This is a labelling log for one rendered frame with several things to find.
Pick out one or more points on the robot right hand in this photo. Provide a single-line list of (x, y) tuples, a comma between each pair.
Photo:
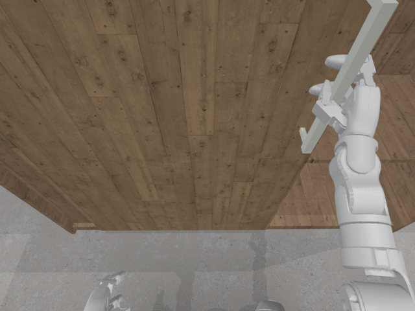
[(360, 105)]

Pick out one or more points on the robot left hand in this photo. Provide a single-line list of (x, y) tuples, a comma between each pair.
[(99, 299)]

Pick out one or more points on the wardrobe door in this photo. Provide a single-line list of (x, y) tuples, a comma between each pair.
[(27, 175), (159, 115)]

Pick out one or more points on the right robot upper arm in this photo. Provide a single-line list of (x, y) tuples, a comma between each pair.
[(373, 296)]

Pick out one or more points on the handle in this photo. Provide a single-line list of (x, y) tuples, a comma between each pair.
[(372, 28)]

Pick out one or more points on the robot right forearm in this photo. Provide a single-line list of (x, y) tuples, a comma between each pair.
[(368, 244)]

